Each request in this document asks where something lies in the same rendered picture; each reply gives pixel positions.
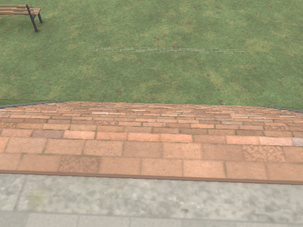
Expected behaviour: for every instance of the stairs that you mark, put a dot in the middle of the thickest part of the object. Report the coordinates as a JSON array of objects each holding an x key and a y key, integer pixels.
[{"x": 157, "y": 122}]

